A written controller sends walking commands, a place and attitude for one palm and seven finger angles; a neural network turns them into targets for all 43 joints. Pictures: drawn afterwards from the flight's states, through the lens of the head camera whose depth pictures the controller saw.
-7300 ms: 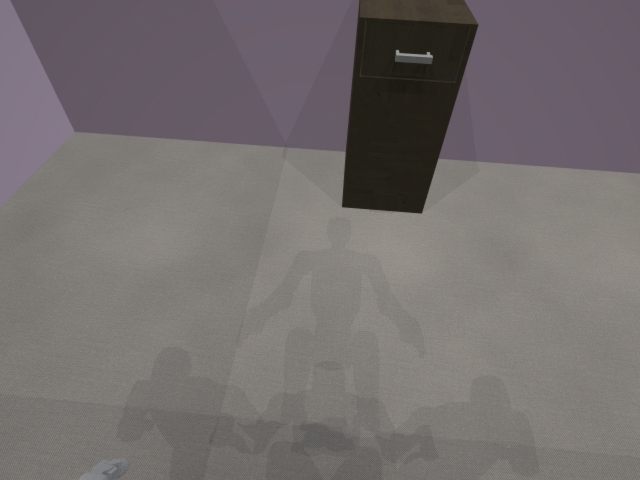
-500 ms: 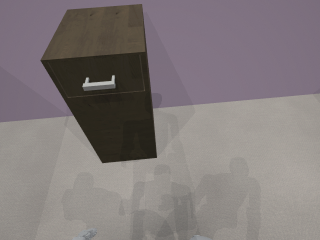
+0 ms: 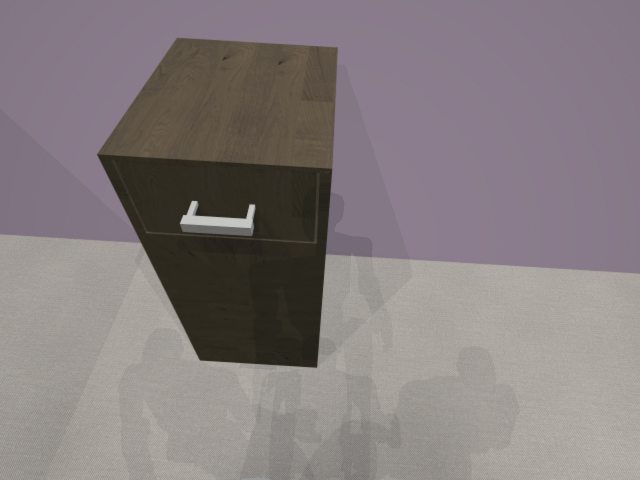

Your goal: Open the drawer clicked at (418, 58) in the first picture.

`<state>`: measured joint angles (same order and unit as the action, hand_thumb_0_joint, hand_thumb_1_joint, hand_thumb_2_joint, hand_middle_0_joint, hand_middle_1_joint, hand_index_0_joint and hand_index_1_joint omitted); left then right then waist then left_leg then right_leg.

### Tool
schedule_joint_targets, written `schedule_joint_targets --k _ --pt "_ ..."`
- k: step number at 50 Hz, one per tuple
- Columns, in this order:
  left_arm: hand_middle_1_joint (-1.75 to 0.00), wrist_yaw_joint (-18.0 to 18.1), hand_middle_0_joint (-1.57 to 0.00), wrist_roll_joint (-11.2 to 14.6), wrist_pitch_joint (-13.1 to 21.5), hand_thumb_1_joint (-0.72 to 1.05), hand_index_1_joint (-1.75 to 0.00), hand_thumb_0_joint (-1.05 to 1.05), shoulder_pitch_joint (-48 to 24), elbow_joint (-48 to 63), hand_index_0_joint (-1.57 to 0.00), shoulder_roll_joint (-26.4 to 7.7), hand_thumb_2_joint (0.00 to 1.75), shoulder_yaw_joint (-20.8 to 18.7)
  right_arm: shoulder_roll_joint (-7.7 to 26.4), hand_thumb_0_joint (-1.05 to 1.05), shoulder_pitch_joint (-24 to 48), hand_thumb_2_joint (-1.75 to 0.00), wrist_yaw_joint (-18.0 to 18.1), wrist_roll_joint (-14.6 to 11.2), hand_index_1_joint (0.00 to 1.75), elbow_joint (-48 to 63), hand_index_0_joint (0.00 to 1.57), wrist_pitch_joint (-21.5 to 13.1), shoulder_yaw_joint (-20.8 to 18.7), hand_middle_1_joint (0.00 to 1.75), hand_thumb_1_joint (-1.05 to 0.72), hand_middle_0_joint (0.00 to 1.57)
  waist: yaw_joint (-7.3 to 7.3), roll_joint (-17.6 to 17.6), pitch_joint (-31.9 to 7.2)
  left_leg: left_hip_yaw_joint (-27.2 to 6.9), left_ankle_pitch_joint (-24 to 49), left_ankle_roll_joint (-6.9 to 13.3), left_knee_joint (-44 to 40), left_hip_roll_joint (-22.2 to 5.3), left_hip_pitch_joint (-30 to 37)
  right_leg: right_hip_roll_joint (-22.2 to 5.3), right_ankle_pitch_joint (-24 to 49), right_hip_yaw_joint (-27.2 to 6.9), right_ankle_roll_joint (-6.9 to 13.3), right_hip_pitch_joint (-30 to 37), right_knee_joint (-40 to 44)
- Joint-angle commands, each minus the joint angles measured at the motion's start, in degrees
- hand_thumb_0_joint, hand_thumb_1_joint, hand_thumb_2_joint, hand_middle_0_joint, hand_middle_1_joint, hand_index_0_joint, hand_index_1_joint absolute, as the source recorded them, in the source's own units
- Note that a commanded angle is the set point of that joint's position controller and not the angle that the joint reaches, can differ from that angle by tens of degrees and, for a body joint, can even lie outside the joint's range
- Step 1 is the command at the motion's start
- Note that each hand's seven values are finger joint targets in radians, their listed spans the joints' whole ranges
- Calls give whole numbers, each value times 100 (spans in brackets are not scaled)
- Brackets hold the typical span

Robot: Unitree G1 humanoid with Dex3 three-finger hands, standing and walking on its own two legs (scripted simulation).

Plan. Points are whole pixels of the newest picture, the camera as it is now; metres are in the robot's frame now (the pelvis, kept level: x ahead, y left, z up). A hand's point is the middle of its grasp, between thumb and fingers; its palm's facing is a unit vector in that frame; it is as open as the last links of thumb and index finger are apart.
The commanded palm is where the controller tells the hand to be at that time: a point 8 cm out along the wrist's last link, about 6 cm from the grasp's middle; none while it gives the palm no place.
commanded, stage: come to a stop and stand still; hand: left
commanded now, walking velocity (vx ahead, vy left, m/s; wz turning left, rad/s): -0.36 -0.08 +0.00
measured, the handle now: (220, 216) +0.51 +0.25 -0.03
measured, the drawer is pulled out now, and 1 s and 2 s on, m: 0.00 0.00 0.00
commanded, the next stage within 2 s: look again from close up in 1.14 s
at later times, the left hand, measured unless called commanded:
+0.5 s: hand out of the picture +0.03 +0.12 -0.15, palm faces +0.00 -0.96 -0.29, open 7.4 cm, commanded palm none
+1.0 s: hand out of the picture -0.06 +0.08 -0.16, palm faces +0.05 -0.98 -0.19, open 7.3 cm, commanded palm none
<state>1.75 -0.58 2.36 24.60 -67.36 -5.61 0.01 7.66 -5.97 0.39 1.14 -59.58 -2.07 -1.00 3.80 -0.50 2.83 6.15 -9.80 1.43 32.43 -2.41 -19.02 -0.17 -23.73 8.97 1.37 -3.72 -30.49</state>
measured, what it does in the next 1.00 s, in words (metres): steps to the right: right foot, then left foot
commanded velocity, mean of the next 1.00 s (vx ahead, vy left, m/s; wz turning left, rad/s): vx -0.04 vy -0.01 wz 0.00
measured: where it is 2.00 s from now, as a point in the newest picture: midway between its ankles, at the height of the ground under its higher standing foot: outside the picture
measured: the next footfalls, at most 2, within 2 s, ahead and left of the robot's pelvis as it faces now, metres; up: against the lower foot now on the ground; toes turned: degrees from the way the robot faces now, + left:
right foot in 0.38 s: +0.02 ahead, -0.17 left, +0.00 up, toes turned -5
left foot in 0.70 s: -0.01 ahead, +0.06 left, +0.00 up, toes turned +0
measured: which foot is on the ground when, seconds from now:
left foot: down 0.00-0.38, up 0.40-0.68, down 0.70-1.00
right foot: up 0.00-0.36, down 0.38-1.00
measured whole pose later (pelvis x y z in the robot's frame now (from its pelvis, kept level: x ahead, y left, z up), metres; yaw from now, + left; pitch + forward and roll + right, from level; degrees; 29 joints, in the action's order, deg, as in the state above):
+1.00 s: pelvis -0.06 -0.09 +0.01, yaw -1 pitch -2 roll +0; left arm 1.5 -0.3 -0.5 16.2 -65.3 -8.0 -0.6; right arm 6.4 -18.1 1.7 1.0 -65.5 0.8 -0.1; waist 0.7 1.0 0.5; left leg 1.4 -15.6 -1.6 23.2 -2.3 -6.0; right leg 1.7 -9.8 5.4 3.4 -11.7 -22.7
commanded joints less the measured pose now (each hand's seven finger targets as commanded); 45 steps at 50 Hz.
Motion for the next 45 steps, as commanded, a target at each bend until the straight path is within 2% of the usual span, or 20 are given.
schedule_joint_targets --k 1,4,7,10,14,17,18,19,20,21,22,26,29,32,34,35,37,38,40,45 --pt "-30 172 -20 57 -113 90 -30 0 368 357 -20 -576 90 -92 1007 0 -1203 -90 292 -163 30 -168 20 47 -125 30 -90 20 -441 1083 -873 -1380 7440 1206 -724 -2091 2324 -352 -1334 -887 -304 -1561 -2073" --pt "-30 171 -20 -10 -337 90 -30 0 15 452 -20 -642 90 -213 927 0 -614 -90 341 -99 30 5 20 230 -182 30 -90 20 -399 825 -205 -1078 5644 1071 -1037 -1842 1377 -421 -901 -995 -313 -1730 -2529" --pt "-30 115 -20 -32 -464 90 -30 0 -38 625 -20 -629 90 -349 1020 0 -427 -90 299 -46 30 189 20 305 -320 30 -90 20 -333 496 -587 -902 4442 1017 -1084 -1754 1220 -286 -514 -930 -357 -1892 -3143" --pt "-30 71 -20 -36 -539 90 -30 0 -139 831 -20 -621 90 -414 1045 0 -154 -90 245 -24 30 370 20 307 -365 30 -90 20 -250 568 -808 -788 3214 960 -1147 -1674 835 -285 -263 -957 -369 -1829 -3235" --pt "-30 12 -20 -38 -497 90 -30 0 -336 1047 -20 -590 90 -386 1114 0 112 -90 139 49 30 476 20 348 -423 30 -90 20 -245 1293 -591 -838 1322 767 -1245 -1488 354 -331 -126 -681 -287 -1340 -1790" --pt "-30 2 -20 -71 -397 90 -30 0 -27 957 -20 -757 90 -388 1082 0 25 -90 73 15 30 461 20 410 -423 30 -90 20 -77 814 -417 -755 -410 361 -769 -1123 -294 -251 869 -521 -297 -439 -82" --pt "-30 16 -20 -136 -334 90 -30 0 -110 1013 -20 -1075 90 -405 810 0 -219 -90 45 -35 30 464 20 442 -392 30 -90 20 -156 -168 -262 -404 -1133 34 20 -555 -512 -648 1023 -1090 -209 -510 831" --pt "-30 23 -20 -177 -262 90 -30 0 -546 1214 -20 -1596 90 -434 397 0 -366 -90 13 -70 30 597 20 493 -311 30 -90 20 -352 -1652 42 -175 -1918 -287 1077 49 -772 -1858 894 -2712 213 -1307 1692" --pt "-30 21 -20 -145 -303 90 -30 0 -845 1389 -20 -1724 90 -422 573 0 -146 -90 6 -52 30 684 20 548 -342 30 -90 20 -225 -1436 169 -595 -2122 -214 1736 7 -312 -2150 496 -2800 646 -2209 2008" --pt "-30 23 -20 -162 -310 90 -30 0 -1123 1447 -20 -1629 90 -412 569 0 -127 -90 -4 -25 30 657 20 570 -346 30 -90 20 -349 -1092 272 -806 -1939 -155 2032 -22 -260 -1944 -77 -2526 726 -2486 2076" --pt "-30 29 -20 -148 -287 90 -30 0 -1321 1462 -20 -1601 90 -440 587 0 -244 -90 1 -8 30 586 20 564 -328 30 -90 20 -409 -1431 333 -845 -1731 -111 2188 -16 -443 -1734 -38 -2485 667 -2363 2000" --pt "-30 20 -20 -99 -221 90 -30 0 -1389 1391 -20 -1237 90 -335 581 0 -857 -90 5 -46 30 218 20 426 -290 30 -90 20 -520 -882 54 -622 -1243 -189 1951 5 -210 -1254 1472 -1557 596 -1528 1500" --pt "-30 28 -20 -82 -186 90 -30 0 -920 1193 -20 -1247 90 -348 506 0 -750 -90 57 -62 30 206 20 339 -213 30 -90 20 -259 -650 -237 -520 -1500 -250 833 3 -99 -1350 2404 -1707 788 -645 1271" --pt "-30 49 -20 -12 -161 90 -30 0 -807 976 -20 -1209 90 -338 390 0 -1106 -90 121 -69 30 -22 20 266 -123 30 -90 20 -312 -452 -586 -528 -835 -262 -691 7 582 -1253 2919 -1698 643 -235 971" --pt "-30 36 -20 78 -149 90 -30 0 -854 885 -20 -1000 90 -262 529 0 -1387 -90 164 -53 30 -224 20 160 -80 30 -90 20 -358 65 -700 -926 467 -106 -1274 -337 1310 -852 2593 -1409 284 -562 762" --pt "-30 22 -20 82 -157 90 -30 0 -825 845 -20 -865 90 -231 627 0 -1315 -90 180 -42 30 -258 20 138 -89 30 -90 20 -267 337 -654 -1121 878 0 -1183 -596 1206 -628 2354 -1220 125 -527 809" --pt "-30 21 -20 59 -143 90 -30 0 -871 759 -20 -841 90 -216 640 0 -1316 -90 212 -18 30 -328 20 142 -48 30 -90 20 -258 203 -509 -919 720 -35 -1089 -557 1027 -588 2386 -1239 56 -405 957" --pt "-30 23 -20 58 -166 90 -30 0 -961 669 -20 -901 90 -220 532 0 -1311 -90 212 -34 30 -416 20 133 -30 30 -90 20 -294 594 -451 -889 731 -61 -1202 -523 937 -631 2423 -1116 67 -285 894" --pt "-30 28 -20 50 -187 90 -30 0 -907 592 -20 -875 90 -214 479 0 -1332 -90 205 -40 30 -445 20 166 -11 30 -90 20 -259 638 -172 -876 178 -88 -1379 -507 668 -568 1997 -1113 58 -241 1014" --pt "-30 12 -20 22 -229 90 -30 0 -808 447 -20 -855 90 -169 392 0 -1571 -90 188 -25 30 -507 20 254 8 30 -90 20 -320 26 540 -764 -849 -74 -1510 -302 479 -582 504 -1343 15 -808 1596"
